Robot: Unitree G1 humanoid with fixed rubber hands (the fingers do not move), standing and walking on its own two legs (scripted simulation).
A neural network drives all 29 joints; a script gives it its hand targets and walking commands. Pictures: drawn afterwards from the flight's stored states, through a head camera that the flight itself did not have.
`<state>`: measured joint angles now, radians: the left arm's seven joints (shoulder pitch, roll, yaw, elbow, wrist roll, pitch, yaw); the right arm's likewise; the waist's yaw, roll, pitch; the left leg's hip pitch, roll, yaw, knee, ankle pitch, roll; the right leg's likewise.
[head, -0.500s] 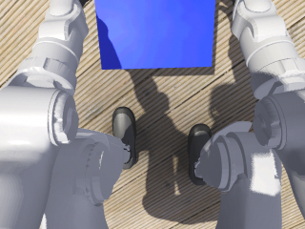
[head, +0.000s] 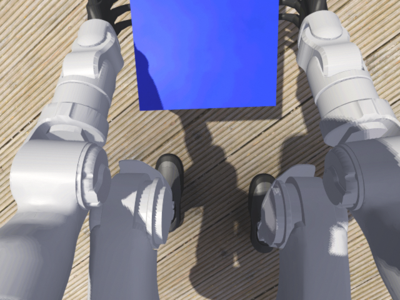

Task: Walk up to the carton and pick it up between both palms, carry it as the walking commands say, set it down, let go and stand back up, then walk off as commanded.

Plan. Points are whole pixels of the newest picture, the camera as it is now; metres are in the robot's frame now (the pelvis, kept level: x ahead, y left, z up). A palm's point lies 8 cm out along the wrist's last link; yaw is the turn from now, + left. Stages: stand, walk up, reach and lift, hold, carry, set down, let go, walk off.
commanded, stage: reach and lift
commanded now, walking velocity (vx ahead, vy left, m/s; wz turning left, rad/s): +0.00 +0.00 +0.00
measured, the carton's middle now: (205, 30) +0.54 +0.05 -0.24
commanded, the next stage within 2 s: none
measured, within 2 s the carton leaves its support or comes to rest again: neither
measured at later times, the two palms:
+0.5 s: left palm (88, 6) +0.53 +0.20 -0.10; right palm out of the picture +0.56 -0.11 -0.11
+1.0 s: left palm (61, 5) +0.51 +0.19 -0.03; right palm out of the picture +0.54 -0.11 -0.03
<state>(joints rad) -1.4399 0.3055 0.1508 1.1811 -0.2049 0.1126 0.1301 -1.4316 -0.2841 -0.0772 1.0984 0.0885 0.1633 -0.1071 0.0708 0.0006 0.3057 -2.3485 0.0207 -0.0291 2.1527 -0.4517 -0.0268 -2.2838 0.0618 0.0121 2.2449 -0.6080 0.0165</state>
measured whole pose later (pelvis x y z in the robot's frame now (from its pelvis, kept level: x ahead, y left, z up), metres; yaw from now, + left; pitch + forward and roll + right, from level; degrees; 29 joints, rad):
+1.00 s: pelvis +0.01 +0.01 +0.07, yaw -1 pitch +48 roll +0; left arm -1.12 0.05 0.45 0.68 0.11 0.31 0.13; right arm -1.20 -0.12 -0.33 0.80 -0.14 0.31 -0.11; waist 0.07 -0.03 -0.07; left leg -2.30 0.00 -0.03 1.90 -0.44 -0.03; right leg -2.24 0.07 0.03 1.97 -0.57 0.03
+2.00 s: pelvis +0.02 +0.00 +0.17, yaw -1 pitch +44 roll -1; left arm -0.90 -0.08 0.50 0.60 0.23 0.39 0.15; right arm -0.99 -0.01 -0.39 0.77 -0.23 0.36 -0.11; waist 0.07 -0.02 -0.26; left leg -1.95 0.00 -0.04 1.60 -0.42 -0.03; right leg -1.90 0.07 0.03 1.65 -0.53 0.02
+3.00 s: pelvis +0.05 +0.00 +0.30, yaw +0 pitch +33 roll +0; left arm -0.63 -0.18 0.50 0.50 0.30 0.39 0.10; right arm -0.70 0.10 -0.42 0.65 -0.29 0.37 -0.07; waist 0.06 -0.03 -0.26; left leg -1.35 0.00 -0.03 1.11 -0.33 -0.03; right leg -1.31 0.05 0.05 1.16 -0.43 0.01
